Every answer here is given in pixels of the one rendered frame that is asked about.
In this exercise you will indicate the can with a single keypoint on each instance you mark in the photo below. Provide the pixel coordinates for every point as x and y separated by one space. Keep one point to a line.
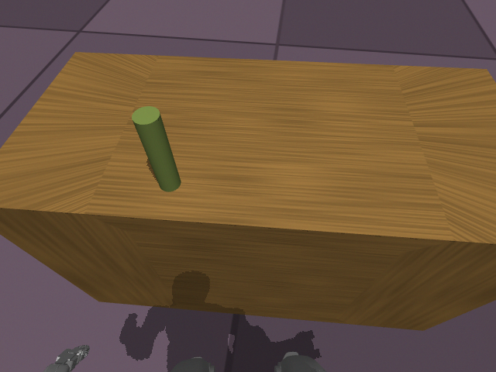
151 131

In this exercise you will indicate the left robot hand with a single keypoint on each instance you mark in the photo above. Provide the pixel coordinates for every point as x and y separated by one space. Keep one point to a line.
68 359

